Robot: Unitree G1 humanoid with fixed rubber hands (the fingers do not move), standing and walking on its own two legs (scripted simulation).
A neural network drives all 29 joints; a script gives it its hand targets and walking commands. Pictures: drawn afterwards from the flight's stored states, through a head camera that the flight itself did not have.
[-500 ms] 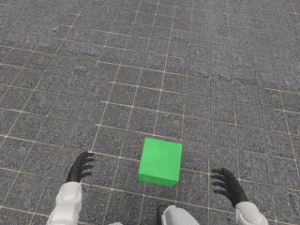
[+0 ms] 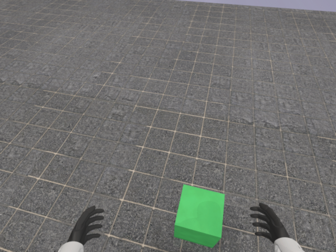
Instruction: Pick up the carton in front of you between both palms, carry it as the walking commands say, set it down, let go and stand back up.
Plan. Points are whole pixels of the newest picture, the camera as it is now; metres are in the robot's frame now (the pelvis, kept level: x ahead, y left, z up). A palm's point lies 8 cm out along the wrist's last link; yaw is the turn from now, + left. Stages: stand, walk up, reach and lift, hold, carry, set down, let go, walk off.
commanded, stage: let go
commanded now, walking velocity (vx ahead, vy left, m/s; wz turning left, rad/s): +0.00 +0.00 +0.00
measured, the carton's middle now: (198, 216) +0.38 -0.13 -0.65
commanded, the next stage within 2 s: stand in 0.16 s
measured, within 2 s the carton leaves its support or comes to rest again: neither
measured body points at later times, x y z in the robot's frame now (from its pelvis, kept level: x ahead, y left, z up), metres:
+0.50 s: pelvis +0.03 -0.03 -0.02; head +0.04 -0.05 +0.43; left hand +0.12 +0.22 -0.13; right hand +0.08 -0.32 -0.13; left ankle -0.07 +0.11 -0.74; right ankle +0.02 -0.15 -0.74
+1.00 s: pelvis +0.03 -0.03 -0.02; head +0.04 -0.05 +0.43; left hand +0.14 +0.22 -0.15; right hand +0.03 -0.31 -0.15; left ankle -0.07 +0.11 -0.74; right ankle +0.02 -0.15 -0.74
